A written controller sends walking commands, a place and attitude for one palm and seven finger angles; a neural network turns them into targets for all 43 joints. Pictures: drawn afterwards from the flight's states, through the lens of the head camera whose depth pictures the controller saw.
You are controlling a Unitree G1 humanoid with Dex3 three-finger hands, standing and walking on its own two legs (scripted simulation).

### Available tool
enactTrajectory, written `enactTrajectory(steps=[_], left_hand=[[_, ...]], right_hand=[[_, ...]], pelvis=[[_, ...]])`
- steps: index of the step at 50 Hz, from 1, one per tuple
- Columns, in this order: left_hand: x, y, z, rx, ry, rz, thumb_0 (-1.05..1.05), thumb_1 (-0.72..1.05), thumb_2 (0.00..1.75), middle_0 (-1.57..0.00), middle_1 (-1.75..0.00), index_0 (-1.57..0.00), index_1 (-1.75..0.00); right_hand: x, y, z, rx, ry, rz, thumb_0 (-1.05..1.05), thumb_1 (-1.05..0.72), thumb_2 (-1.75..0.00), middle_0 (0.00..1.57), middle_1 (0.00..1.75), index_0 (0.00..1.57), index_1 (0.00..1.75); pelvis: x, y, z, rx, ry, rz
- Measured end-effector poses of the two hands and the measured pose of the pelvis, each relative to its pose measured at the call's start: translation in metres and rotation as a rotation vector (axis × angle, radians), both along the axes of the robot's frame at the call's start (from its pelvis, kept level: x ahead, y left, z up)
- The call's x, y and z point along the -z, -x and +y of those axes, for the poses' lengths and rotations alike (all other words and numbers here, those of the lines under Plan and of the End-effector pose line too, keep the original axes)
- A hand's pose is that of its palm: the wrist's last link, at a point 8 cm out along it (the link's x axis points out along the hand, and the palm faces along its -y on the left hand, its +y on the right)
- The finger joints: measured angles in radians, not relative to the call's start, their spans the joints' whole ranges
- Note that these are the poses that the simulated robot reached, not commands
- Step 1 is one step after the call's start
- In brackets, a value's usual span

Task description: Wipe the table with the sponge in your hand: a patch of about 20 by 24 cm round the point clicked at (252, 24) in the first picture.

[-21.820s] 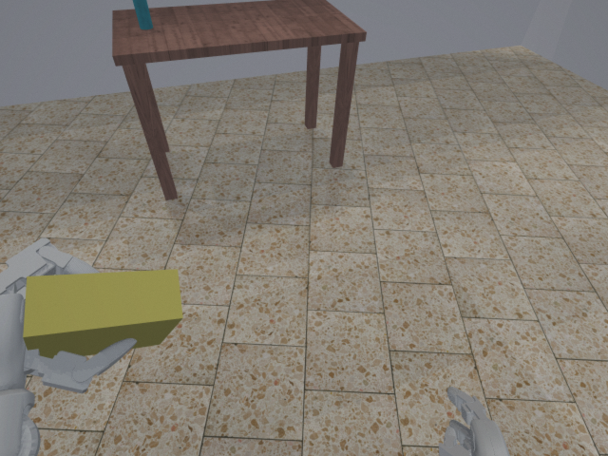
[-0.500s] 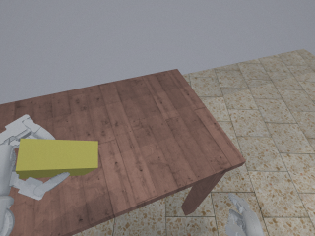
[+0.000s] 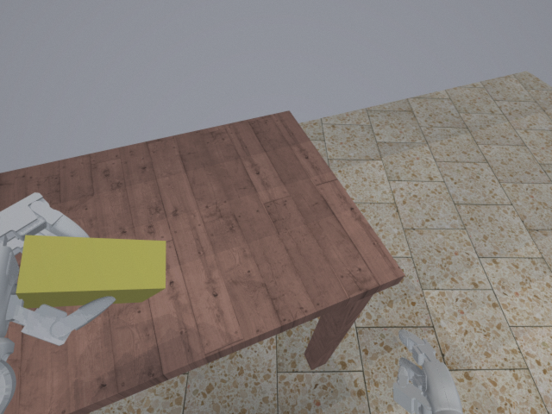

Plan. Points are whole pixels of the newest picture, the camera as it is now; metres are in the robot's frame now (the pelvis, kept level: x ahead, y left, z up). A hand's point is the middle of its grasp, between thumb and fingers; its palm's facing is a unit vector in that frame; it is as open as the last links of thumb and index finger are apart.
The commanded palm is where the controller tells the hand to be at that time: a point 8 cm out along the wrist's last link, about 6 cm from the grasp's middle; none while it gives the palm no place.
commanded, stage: shuffle to correct the standing spot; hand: left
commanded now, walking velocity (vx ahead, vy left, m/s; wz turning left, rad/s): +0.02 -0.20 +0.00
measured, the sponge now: (115, 274) +0.24 +0.21 +0.13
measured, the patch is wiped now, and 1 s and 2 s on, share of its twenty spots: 0.00 0.00 0.00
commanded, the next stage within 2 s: come to a stop and stand still in 0.24 s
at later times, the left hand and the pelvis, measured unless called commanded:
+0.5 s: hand (98, 264) +0.23 +0.21 +0.16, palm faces +0.32 -0.85 -0.42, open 9.5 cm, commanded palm +0.17 +0.25 +0.17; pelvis +0.01 -0.03 +0.00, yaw +1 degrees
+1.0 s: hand (0, 280) +0.21 +0.31 +0.14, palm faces +0.34 -0.84 -0.42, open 9.5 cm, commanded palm +0.15 +0.33 +0.17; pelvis -0.01 +0.05 +0.00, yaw +1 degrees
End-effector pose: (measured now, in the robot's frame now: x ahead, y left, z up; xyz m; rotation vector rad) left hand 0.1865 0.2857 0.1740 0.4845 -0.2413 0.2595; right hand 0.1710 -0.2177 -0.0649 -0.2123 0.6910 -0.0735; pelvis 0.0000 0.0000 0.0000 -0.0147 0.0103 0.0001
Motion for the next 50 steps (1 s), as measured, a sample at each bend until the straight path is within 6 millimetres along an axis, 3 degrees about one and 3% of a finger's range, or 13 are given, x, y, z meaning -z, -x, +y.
enactTrajectory(steps=[12, 22, 29, 32, 35, 43, 46, 50], left_hand=[[0.002, -0.004, -0.030, -0.003, 0.017, 0.026, -0.01, -0.45, 1.03, -0.79, -1.38, -0.80, -1.38], [0.003, -0.010, -0.033, -0.024, 0.020, 0.023, -0.01, -0.45, 1.03, -0.79, -1.38, -0.80, -1.38], [-0.006, -0.009, -0.023, -0.035, -0.048, 0.027, -0.01, -0.45, 1.03, -0.79, -1.38, -0.80, -1.38], [-0.038, -0.020, 0.011, -0.077, -0.171, -0.093, -0.01, -0.45, 1.03, -0.80, -1.37, -0.80, -1.37], [-0.048, -0.024, 0.034, -0.137, -0.143, -0.153, -0.01, -0.45, 1.03, -0.80, -1.38, -0.80, -1.38], [0.014, 0.002, 0.015, 0.030, 0.018, 0.069, -0.01, -0.45, 1.03, -0.79, -1.39, -0.79, -1.38], [0.025, 0.009, 0.032, 0.024, 0.028, 0.081, -0.01, -0.45, 1.03, -0.79, -1.38, -0.80, -1.38], [0.016, 0.013, 0.065, -0.048, 0.001, -0.007, -0.01, -0.45, 1.03, -0.80, -1.38, -0.80, -1.37]], right_hand=[[0.007, 0.001, -0.050, 0.063, 0.034, 0.016, 0.01, -0.90, -0.90, 0.20, 0.29, 0.20, 0.30], [0.010, 0.000, -0.056, 0.077, 0.035, 0.046, 0.01, -0.90, -0.90, 0.20, 0.29, 0.20, 0.30], [0.010, -0.008, -0.039, 0.047, 0.016, 0.030, 0.01, -0.90, -0.90, 0.20, 0.29, 0.20, 0.30], [0.015, -0.006, -0.029, -0.005, 0.023, 0.055, 0.01, -0.90, -0.90, 0.20, 0.29, 0.20, 0.30], [0.017, -0.001, -0.021, -0.013, -0.001, 0.061, 0.01, -0.90, -0.90, 0.20, 0.29, 0.20, 0.30], [0.009, 0.019, 0.010, 0.046, -0.008, 0.042, 0.01, -0.90, -0.90, 0.20, 0.29, 0.20, 0.30], [0.004, 0.021, 0.026, 0.025, 0.023, 0.047, 0.01, -0.90, -0.90, 0.20, 0.29, 0.20, 0.30], [-0.001, 0.015, 0.050, -0.034, 0.043, 0.029, 0.01, -0.90, -0.90, 0.20, 0.29, 0.20, 0.30]], pelvis=[[0.005, -0.007, -0.027, -0.003, 0.000, 0.011], [0.006, -0.014, -0.033, -0.008, -0.002, 0.008], [0.002, -0.013, -0.023, -0.016, 0.002, -0.002], [0.003, -0.003, -0.022, -0.027, 0.000, -0.003], [0.002, 0.003, -0.011, -0.008, -0.003, 0.002], [-0.001, -0.001, 0.027, 0.008, -0.008, -0.014], [0.000, 0.002, 0.035, -0.006, -0.005, -0.022], [0.001, 0.007, 0.046, -0.024, 0.001, -0.027]])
